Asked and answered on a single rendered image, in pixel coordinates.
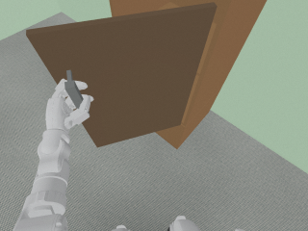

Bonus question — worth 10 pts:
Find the cupboard door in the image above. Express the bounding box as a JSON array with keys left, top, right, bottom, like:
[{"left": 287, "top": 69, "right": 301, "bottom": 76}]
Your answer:
[{"left": 26, "top": 2, "right": 218, "bottom": 148}]

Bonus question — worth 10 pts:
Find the left robot forearm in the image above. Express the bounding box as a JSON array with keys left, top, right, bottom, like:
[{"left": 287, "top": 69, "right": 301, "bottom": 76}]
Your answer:
[{"left": 13, "top": 128, "right": 71, "bottom": 231}]

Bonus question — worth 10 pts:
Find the robot right thigh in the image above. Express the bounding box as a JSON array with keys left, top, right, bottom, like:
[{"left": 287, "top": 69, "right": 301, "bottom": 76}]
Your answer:
[{"left": 169, "top": 219, "right": 201, "bottom": 231}]

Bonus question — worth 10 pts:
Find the robot left upper arm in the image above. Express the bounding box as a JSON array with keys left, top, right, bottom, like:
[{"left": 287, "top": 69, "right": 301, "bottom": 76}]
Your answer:
[{"left": 14, "top": 214, "right": 68, "bottom": 231}]

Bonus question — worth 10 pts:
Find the handle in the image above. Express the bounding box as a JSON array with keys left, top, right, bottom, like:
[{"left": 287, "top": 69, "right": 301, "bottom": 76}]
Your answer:
[{"left": 64, "top": 70, "right": 90, "bottom": 114}]

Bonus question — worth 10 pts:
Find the left robot shin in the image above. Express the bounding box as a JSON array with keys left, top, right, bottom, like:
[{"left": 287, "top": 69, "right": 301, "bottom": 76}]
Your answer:
[{"left": 116, "top": 225, "right": 126, "bottom": 229}]

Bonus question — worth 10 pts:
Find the left robot hand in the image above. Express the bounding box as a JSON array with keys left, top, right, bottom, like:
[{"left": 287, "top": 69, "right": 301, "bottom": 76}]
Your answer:
[{"left": 45, "top": 78, "right": 94, "bottom": 133}]

